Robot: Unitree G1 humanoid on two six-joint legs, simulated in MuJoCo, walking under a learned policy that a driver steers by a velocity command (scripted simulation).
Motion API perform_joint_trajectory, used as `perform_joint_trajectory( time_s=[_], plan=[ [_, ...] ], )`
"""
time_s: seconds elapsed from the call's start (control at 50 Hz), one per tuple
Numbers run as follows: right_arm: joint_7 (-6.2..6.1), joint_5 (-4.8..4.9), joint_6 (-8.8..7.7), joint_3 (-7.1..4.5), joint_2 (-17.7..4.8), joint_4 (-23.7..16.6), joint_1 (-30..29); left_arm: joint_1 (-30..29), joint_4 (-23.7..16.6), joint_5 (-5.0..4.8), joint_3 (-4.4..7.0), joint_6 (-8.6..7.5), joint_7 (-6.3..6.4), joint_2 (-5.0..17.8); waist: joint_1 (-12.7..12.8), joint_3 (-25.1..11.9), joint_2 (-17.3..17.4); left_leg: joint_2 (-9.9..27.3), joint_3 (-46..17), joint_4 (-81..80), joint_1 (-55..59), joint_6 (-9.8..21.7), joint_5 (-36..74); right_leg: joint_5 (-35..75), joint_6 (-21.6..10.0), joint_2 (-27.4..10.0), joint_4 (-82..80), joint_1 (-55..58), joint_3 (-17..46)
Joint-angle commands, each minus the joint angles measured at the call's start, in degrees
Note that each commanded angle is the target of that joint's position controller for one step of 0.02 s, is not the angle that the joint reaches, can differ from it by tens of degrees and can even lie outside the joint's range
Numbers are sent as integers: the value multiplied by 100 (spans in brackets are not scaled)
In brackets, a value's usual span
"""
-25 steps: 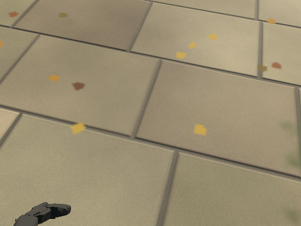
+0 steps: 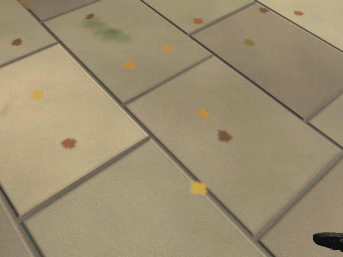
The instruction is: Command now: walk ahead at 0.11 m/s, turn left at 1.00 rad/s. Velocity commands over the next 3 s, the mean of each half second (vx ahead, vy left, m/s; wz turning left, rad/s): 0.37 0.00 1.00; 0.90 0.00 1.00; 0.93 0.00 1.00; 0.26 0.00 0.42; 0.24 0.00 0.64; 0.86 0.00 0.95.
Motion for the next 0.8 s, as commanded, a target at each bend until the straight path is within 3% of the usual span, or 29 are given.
perform_joint_trajectory(
  time_s=[0.02, 0.04, 0.06, 0.08, 0.12, 0.16, 0.2, 0.24, 0.28, 0.34, 0.38, 0.4, 0.42, 0.44, 0.46, 0.48, 0.5, 0.52, 0.54, 0.56, 0.6, 0.68, 0.76, 0.8],
  plan=[
    [-164, 201, 13, -555, -1787, -197, 1501, 222, -1012, 189, 99, 256, 8, 510, -554, -2126, 1644, 2031, -4771, -1832, 3322, 1509, 1981, -1214, 105, 934, 3281, -2802, 1418],
    [-149, 141, 20, -532, -1553, -224, 1292, -16, -939, 231, 88, 274, 110, 602, -499, -1890, 934, 1962, -4646, -2172, 3165, 1422, 425, -707, 56, 725, 3039, -2973, 1809],
    [-171, 74, 55, -486, -1286, -193, 1041, -383, -956, 177, 89, 257, 177, 641, -457, -1300, 741, 1603, -4094, -2226, 2636, 1240, -243, -154, -33, 701, 2643, -2936, 1895],
    [-175, 39, 73, -418, -1030, -126, 838, -595, -912, 198, 79, 242, 234, 609, -308, -938, 602, 1233, -3644, -2237, 2267, 982, -229, 250, -99, 634, 2184, -2813, 1948],
    [-203, 82, 48, -342, -773, -90, 717, -408, -759, 234, 88, 332, 264, 635, -145, -941, 662, 906, -3082, -2125, 1742, 747, 879, 562, -146, 673, 1654, -2153, 1936],
    [-154, 75, 1, -354, -776, 22, 879, -507, -721, 196, 51, 375, 244, 506, -162, -1162, 281, 789, -2993, -1955, 1799, 734, 1645, 610, -154, 811, 1362, -1964, 1973],
    [-90, 29, -9, -403, -877, 69, 1012, -720, -768, 232, 11, 344, 174, 395, -252, -1374, 115, 594, -3307, -2347, 1727, 777, -1037, 781, -167, 912, 860, -1859, 2053],
    [-28, -4, -7, -436, -968, 31, 986, -960, -827, 268, 17, 314, 125, 406, -309, -1160, 398, 570, -3855, -2722, 1568, 820, -2902, 838, -176, 1078, 470, -1969, 2097],
    [7, -12, -38, -439, -950, 59, 1087, -1183, -852, 241, 29, 231, 110, 434, -384, -921, 486, 612, -4137, -2759, 1534, 845, -3206, 910, -173, 1167, 40, -2039, 2147],
    [9, 2, -100, -417, -888, 91, 1065, -1453, -871, 183, 3, 84, 117, 337, -434, -779, 479, 434, -4054, -2460, 1329, 739, -2731, 1097, -164, 1312, -651, -1634, 2173],
    [53, 12, -102, -383, -832, -42, 588, -1142, -798, 71, -4, 30, 140, 297, -155, -731, 579, 183, -3806, -2311, 392, 510, -2431, 1080, -244, 1471, -1359, -442, 2085],
    [83, 1, -83, -361, -785, -160, 215, -669, -676, -11, 25, 14, 180, 329, 162, -667, 587, -12, -3628, -2195, -420, 268, -2373, 1239, -319, 1527, -1945, 592, 1969],
    [83, 2, -88, -312, -639, -270, -77, 45, -498, -16, 93, -7, 261, 496, 576, -579, 459, -463, -3148, -1859, -1359, -217, -2448, 1515, -381, 1459, -2731, 1828, 1743],
    [22, 88, -142, -209, -223, -241, 230, 218, -466, 27, 199, -79, 368, 928, 538, -693, -553, -918, -2351, -273, -2050, -467, -2690, 807, -483, 385, -3213, 2437, 2572],
    [-12, 134, -201, -56, 119, -441, 373, -224, -726, 224, 273, -123, 423, 1463, 258, -921, -1455, -1040, -1575, 1481, -2574, -449, -2157, -1130, -944, -1313, -3854, 2174, 4868],
    [11, -37, -226, -85, -351, -607, 10, -664, -777, 286, 293, -132, 422, 1309, 37, -667, -780, -158, -1380, 2188, -2671, -428, -1218, -1642, -1305, -1658, -3984, 1211, 5427],
    [83, -100, -221, -145, -561, -617, -109, -797, -807, 226, 173, -176, 362, 911, -58, -533, -302, -10, -1390, 2443, -2465, -417, -849, -1449, -1255, -1343, -3932, 810, 4941],
    [180, -145, -190, -152, -562, -505, 147, -816, -787, 185, 130, -214, 304, 799, -185, -524, -215, -18, -1348, 2738, -2341, -461, -610, -951, -1074, -916, -3879, 742, 4204],
    [279, -164, -138, -156, -566, -374, 459, -769, -781, 164, 114, -246, 282, 795, -244, -618, -346, -34, -1166, 3087, -2187, -505, -449, -505, -920, -595, -3876, 713, 3551],
    [348, -159, -89, -143, -548, -352, 537, -604, -713, 160, 104, -283, 263, 782, -217, -550, -411, 59, -1025, 3364, -2203, -522, -309, -237, -872, -438, -3929, 638, 3075],
    [355, -113, -48, -70, -434, -422, 311, -213, -543, 190, 123, -362, 170, 779, -87, -340, -310, 234, -906, 3603, -2387, -535, -20, 239, -817, -331, -3989, 633, 2463],
    [367, -124, -41, -15, -408, -562, -433, 592, -190, 218, 126, -477, 95, 694, 266, 37, -294, 449, -722, 3247, -2779, -505, 167, 838, -820, -361, -4125, 1059, 1596],
    [469, -101, -90, 95, -249, -717, -1228, 1017, 155, 264, 91, -524, 111, 545, 440, 526, -417, 653, -110, 2151, -2698, -287, 24, 1681, -808, -382, -4433, 1406, 779],
    [500, -93, -127, 184, -112, -785, -1547, 1305, 381, 276, 87, -498, 141, 564, 502, 615, -446, 603, 319, 1543, -2434, -53, -327, 2984, -764, -372, -4321, 1735, 350]
  ],
)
